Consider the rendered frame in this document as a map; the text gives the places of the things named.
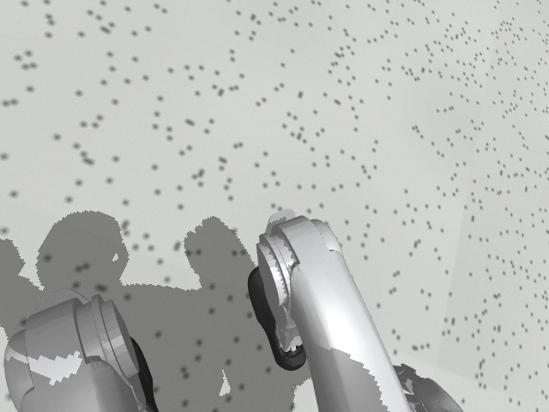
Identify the left robot foot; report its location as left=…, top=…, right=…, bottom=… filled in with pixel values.
left=130, top=337, right=159, bottom=412

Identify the right robot hand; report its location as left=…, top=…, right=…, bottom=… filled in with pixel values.
left=393, top=364, right=464, bottom=412

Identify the right robot foot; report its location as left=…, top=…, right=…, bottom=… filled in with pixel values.
left=248, top=267, right=306, bottom=371

